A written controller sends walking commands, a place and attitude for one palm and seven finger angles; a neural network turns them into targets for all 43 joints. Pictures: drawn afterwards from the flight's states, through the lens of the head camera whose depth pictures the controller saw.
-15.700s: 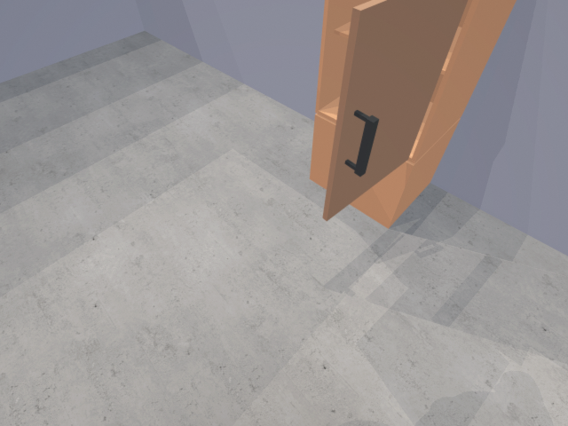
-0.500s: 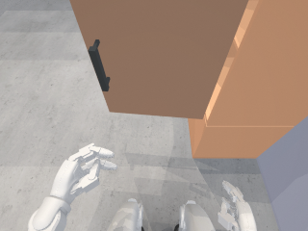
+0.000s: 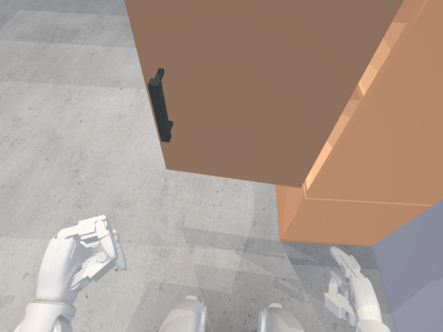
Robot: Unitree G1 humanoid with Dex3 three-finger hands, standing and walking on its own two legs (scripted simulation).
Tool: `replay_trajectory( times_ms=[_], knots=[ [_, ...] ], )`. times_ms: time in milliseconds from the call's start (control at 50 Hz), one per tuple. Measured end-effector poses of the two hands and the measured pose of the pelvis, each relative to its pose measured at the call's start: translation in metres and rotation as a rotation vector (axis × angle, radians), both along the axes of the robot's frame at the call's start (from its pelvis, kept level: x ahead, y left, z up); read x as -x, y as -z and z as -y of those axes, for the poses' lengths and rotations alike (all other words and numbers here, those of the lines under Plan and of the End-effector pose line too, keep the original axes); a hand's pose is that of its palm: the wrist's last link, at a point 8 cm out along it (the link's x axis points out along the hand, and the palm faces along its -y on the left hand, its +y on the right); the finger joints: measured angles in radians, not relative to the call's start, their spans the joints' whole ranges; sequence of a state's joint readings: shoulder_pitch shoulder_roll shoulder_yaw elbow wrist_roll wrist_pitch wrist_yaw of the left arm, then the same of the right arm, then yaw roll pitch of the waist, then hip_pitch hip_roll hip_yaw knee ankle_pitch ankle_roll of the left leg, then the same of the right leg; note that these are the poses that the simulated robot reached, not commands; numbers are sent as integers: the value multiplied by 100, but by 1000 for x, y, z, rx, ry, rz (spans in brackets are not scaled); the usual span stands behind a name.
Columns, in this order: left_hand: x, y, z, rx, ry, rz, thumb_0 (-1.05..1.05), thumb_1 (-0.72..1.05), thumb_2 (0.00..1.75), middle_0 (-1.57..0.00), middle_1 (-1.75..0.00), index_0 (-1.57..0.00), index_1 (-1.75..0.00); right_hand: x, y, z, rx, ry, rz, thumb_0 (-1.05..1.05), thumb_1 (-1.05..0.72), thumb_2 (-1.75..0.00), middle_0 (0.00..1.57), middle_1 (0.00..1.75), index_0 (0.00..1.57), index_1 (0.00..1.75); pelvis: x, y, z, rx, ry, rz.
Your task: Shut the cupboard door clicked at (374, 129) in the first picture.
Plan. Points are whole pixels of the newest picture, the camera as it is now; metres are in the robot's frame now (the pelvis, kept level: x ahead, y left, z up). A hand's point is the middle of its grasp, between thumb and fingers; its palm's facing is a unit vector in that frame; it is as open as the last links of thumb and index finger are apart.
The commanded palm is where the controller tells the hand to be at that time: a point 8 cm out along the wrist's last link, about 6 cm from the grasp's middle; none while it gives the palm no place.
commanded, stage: raise the hand and make a fist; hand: left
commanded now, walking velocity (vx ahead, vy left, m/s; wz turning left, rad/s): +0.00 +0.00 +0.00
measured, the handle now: (163, 107) +0.55 +0.18 +0.05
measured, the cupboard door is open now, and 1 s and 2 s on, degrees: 84 84 84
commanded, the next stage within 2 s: bring the fist close to the handle in 0.66 s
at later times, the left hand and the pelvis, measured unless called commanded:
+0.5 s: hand (135, 264) +0.22 +0.16 +0.04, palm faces -0.12 -0.99 +0.00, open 3.1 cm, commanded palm +0.20 +0.22 +0.05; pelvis +0.00 -0.01 +0.00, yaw +0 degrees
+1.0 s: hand (139, 233) +0.26 +0.16 +0.05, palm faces -0.08 -1.00 -0.04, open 3.1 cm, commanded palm +0.26 +0.22 +0.05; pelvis -0.01 -0.02 -0.01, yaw +0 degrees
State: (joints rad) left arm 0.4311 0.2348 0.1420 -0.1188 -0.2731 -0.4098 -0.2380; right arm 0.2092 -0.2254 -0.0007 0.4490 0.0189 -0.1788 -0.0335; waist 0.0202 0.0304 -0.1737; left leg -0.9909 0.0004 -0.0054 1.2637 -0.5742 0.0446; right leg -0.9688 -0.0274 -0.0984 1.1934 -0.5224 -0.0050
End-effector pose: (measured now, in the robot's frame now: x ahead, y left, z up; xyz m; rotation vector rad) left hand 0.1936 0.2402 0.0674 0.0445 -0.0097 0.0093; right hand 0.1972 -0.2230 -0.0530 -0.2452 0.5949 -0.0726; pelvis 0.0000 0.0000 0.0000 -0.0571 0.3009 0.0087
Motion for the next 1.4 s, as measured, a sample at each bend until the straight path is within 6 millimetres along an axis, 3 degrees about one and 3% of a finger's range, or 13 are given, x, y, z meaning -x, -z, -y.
replay_trajectory(
  times_ms=[140,180,300,340,460,620,760,840,940,1080,1240,1320,1400],
  knots=[
    [-4,31,16,25,112,-147,2,91,90,-127,-146,-126,-146,1,6,-2,-9,-17,-24,1,-90,-90,20,30,20,30,-1,1,4,0,-2,-6],
    [-7,29,16,25,121,-136,2,90,90,-128,-147,-127,-148,6,7,2,-3,-4,-38,1,-90,-90,20,30,20,30,-1,1,6,-1,1,-5],
    [-13,-3,4,-11,47,7,2,90,90,-130,-149,-129,-149,21,14,15,-1,33,-86,1,-90,-90,20,30,20,30,-3,0,10,-3,1,1],
    [-14,-1,4,-8,44,-5,2,90,90,-130,-149,-129,-150,25,16,19,-5,44,-97,1,-90,-90,20,30,20,30,-2,0,10,-5,1,1],
    [-12,29,21,34,118,-155,2,91,90,-130,-150,-129,-150,36,16,31,5,78,-100,2,-90,-90,20,30,20,30,0,0,13,-14,10,-3],
    [-10,1,17,-2,52,17,2,90,90,-130,-150,-129,-150,36,16,35,15,78,-91,2,-90,-90,20,29,20,30,1,1,17,-16,9,4],
    [-5,23,24,17,96,-119,2,90,90,-130,-150,-130,-150,29,15,30,-11,66,-74,2,-90,-90,20,29,20,30,3,1,17,-18,7,5],
    [-5,16,25,11,99,-74,2,90,90,-130,-150,-130,-150,27,13,28,-1,58,-57,1,-90,-90,20,29,20,30,3,1,17,-17,7,7],
    [-29,8,18,-5,61,48,2,90,90,-131,-150,-130,-150,27,21,27,14,31,-70,1,-90,-90,20,29,20,30,7,6,18,-10,-3,0],
    [-81,29,34,16,154,-68,2,90,90,-131,-150,-130,-150,42,28,30,15,70,-134,1,-90,-90,20,29,20,30,9,5,15,-11,4,-17],
    [-118,1,26,24,72,16,2,90,90,-130,-150,-130,-150,66,26,35,8,120,-222,1,-90,-90,20,29,20,30,-2,-7,12,-24,20,-22],
    [-131,12,24,11,69,-32,2,90,90,-130,-150,-130,-150,72,28,38,10,122,-268,1,-90,-90,20,29,20,30,-4,-8,11,-25,19,-25],
    [-141,27,34,25,110,-84,2,91,90,-130,-150,-130,-150,77,30,42,22,138,-297,1,-90,-90,20,29,20,30,-4,-8,10,-24,19,-30]
  ],
)
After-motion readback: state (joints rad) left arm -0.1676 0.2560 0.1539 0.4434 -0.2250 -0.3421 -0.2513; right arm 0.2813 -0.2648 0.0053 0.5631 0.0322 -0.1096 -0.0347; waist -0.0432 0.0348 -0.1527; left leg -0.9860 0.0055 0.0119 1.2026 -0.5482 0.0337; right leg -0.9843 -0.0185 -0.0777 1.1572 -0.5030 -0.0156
